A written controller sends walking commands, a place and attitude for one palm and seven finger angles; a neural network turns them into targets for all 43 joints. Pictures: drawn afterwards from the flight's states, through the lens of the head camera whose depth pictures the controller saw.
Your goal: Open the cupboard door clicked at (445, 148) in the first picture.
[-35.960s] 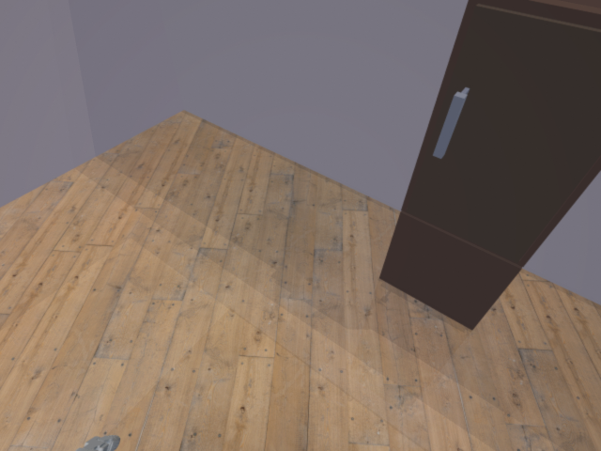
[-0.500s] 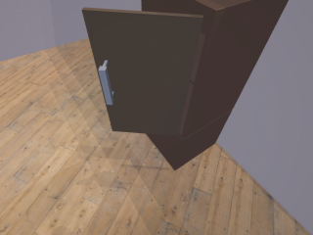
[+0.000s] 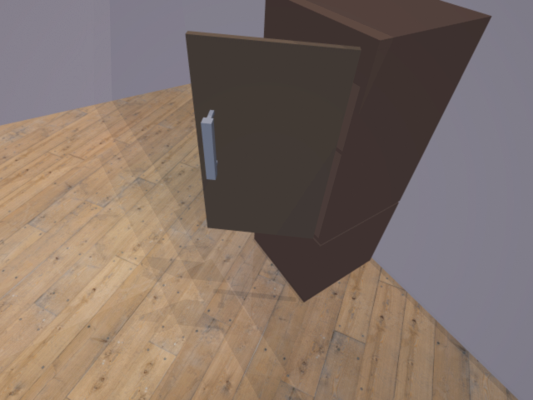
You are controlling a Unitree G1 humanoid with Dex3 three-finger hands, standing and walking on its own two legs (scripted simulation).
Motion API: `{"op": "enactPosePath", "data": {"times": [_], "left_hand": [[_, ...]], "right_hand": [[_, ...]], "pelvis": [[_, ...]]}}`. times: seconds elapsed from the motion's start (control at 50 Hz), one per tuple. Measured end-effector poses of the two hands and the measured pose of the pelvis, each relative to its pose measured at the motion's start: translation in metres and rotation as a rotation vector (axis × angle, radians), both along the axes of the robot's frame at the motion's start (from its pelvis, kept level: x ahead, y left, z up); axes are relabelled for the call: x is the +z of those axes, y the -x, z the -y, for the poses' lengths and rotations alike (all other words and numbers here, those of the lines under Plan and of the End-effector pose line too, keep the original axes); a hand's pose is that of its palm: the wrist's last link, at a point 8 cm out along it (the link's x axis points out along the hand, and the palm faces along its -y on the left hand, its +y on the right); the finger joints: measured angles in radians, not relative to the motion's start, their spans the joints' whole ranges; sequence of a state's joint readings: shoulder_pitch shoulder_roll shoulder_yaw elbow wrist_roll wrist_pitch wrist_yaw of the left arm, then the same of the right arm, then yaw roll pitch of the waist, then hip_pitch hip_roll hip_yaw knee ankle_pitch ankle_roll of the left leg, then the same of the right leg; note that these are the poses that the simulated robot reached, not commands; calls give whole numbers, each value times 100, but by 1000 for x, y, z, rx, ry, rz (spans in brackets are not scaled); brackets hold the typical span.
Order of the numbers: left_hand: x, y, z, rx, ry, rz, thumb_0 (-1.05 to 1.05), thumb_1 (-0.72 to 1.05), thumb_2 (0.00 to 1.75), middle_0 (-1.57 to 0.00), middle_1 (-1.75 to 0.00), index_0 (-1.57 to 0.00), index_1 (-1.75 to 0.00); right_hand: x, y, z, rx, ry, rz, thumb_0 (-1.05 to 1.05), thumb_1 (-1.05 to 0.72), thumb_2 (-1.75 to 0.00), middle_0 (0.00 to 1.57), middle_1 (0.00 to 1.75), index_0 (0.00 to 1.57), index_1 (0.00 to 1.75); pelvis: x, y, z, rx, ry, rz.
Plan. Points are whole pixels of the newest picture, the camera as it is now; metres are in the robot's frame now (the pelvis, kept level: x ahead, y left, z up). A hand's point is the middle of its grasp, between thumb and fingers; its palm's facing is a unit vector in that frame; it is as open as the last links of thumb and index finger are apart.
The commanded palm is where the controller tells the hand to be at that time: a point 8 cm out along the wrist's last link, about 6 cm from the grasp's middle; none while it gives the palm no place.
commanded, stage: shuffle to correct the standing spot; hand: left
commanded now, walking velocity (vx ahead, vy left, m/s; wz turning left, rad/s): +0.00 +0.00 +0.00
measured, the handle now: (211, 145) +0.66 +0.18 +0.01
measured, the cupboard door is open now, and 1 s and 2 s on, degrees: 51 51 51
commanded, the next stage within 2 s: come to a stop and stand still in 1.04 s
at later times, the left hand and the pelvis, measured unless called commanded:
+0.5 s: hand out of the picture -0.03 +0.19 -0.18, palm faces +0.00 -0.99 -0.13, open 7.4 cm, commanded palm none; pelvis -0.02 +0.02 +0.00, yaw -2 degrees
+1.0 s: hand out of the picture +0.02 +0.18 -0.18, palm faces +0.06 -0.99 -0.12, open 7.3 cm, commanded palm none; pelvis +0.04 +0.02 +0.00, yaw -1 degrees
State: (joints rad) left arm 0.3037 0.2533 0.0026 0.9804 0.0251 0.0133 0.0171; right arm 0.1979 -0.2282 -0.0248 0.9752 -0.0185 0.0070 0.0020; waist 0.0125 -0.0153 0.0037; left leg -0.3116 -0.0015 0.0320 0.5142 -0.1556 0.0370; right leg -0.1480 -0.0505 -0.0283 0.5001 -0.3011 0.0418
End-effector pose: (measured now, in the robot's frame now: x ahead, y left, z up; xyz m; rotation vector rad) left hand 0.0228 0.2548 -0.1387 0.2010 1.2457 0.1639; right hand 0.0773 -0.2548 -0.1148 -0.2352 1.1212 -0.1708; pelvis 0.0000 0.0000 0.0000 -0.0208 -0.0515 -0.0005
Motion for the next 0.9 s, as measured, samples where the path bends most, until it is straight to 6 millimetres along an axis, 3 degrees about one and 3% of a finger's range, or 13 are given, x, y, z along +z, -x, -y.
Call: {"op": "enactPosePath", "data": {"times": [0.16, 0.32, 0.4, 0.52, 0.62, 0.74, 0.8, 0.9], "left_hand": [[-1, 58, 3, 35, 7, -118, 0, 91, 90, -20, -30, -20, -30], [-7, 113, 19, 112, 74, -257, 0, 91, 90, -20, -30, -20, -30], [-23, 102, 17, 81, 109, -274, 0, 91, 90, -20, -30, -20, -30], [-10, 43, 18, 13, 118, -132, 0, 91, 90, -20, -30, -20, -30], [4, 2, 13, -27, 74, -53, 2, 95, 90, -20, -30, -20, -30], [8, -33, 26, -48, 44, 40, 1, 94, 90, -19, -30, -19, -30], [8, -29, 31, 0, 41, 57, 1, 94, 90, -19, -30, -20, -30], [2, -6, 33, 43, 71, -26, 0, 93, 90, -20, -30, -20, -30]], "right_hand": [[-10, 57, -5, -41, -20, -133, 1, -91, -89, 20, 30, 20, 30], [-14, 104, -25, -110, -47, -242, 1, -91, -89, 20, 30, 20, 30], [-23, 132, -42, -159, -42, -250, 1, -91, -89, 20, 30, 20, 30], [-17, 164, -69, -202, -98, -323, 1, -91, -89, 20, 30, 20, 30], [-17, 164, -77, -223, -141, -318, 1, -91, -89, 20, 30, 20, 30], [-31, 153, -65, -230, -174, -316, 1, -91, -89, 20, 30, 20, 30], [-32, 134, -53, -197, -166, -318, 1, -91, -89, 20, 30, 20, 30], [-21, 81, -35, -165, -115, -224, 1, -91, -89, 20, 30, 20, 30]], "pelvis": [[3, 15, -2, 6, -2, -5], [4, 17, -10, 4, 0, -21], [-8, 16, -22, -9, 8, -20], [4, 15, -24, -42, -18, -29], [10, 10, -19, -51, -15, -36], [3, 1, -3, -56, -24, -33], [3, -6, -1, -39, -4, -24], [6, -23, -6, -21, 10, -18]]}}
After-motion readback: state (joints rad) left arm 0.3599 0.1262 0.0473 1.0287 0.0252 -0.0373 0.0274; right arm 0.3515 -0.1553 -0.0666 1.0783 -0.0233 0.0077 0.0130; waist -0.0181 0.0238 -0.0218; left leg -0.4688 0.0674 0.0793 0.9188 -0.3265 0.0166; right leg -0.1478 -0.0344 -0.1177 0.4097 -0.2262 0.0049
